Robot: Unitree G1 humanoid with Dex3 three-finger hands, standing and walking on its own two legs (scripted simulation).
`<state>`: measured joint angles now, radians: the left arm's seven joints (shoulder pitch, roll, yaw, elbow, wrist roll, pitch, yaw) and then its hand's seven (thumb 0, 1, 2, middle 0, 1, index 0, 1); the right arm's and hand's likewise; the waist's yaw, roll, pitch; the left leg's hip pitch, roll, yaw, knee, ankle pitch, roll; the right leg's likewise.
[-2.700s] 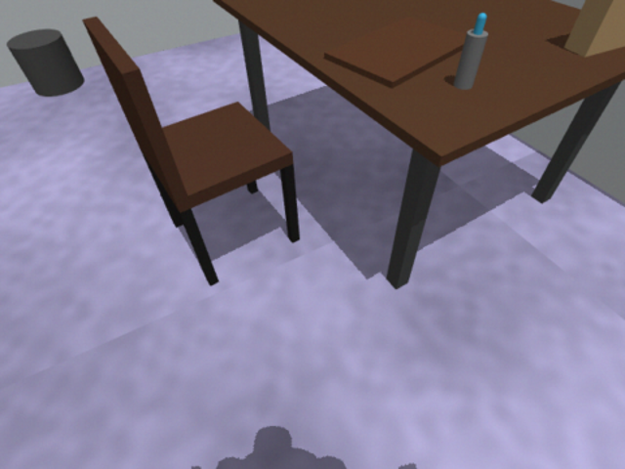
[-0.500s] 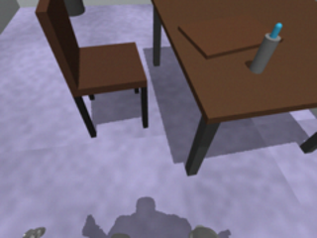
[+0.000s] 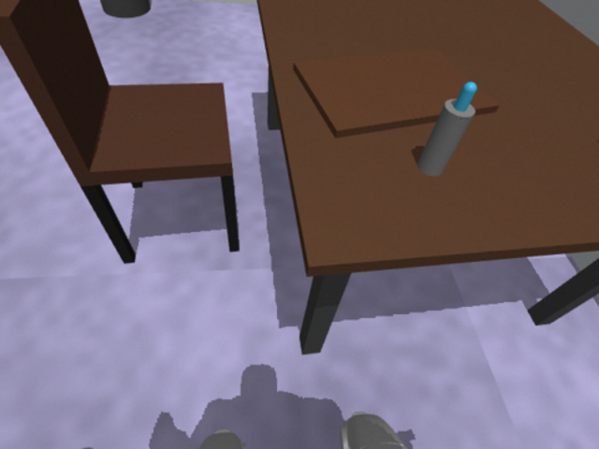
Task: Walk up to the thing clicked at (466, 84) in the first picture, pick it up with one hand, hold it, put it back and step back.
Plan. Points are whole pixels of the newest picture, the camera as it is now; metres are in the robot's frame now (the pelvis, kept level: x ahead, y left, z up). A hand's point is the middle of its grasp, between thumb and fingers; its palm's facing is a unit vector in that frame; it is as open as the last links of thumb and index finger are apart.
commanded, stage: walk up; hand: right
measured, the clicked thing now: (449, 129) +0.62 -0.25 +0.08
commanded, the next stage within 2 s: stand in 1.92 s
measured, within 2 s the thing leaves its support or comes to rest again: neither
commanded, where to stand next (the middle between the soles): +0.09 -0.05 m, yaw +4 degrees
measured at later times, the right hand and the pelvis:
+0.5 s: hand (524, 430) +0.17 -0.34 -0.15, palm faces -0.14 +0.91 -0.38, open 7.3 cm; pelvis +0.03 -0.08 -0.01, yaw +5 degrees
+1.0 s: hand out of the picture +0.13 -0.30 -0.13, palm faces -0.11 +0.93 -0.36, open 7.3 cm; pelvis +0.02 -0.05 +0.01, yaw +5 degrees
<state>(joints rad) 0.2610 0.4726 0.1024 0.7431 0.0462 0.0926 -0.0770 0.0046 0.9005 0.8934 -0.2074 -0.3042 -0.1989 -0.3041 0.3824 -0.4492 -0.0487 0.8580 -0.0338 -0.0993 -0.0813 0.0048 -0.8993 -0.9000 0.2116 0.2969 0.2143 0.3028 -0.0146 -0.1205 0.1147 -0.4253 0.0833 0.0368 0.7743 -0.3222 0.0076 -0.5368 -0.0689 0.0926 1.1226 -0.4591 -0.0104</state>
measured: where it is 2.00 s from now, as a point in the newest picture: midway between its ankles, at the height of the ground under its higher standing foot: outside the picture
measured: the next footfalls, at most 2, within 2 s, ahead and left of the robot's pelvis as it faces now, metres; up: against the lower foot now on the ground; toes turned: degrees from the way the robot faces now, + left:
right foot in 0.10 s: +0.10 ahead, -0.20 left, +0.00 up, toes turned +4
left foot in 0.50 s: +0.07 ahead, +0.07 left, +0.00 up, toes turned +5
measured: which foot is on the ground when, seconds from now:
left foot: down 0.00-0.10, up 0.12-0.48, down 0.50-1.00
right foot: up 0.00-0.08, down 0.10-1.00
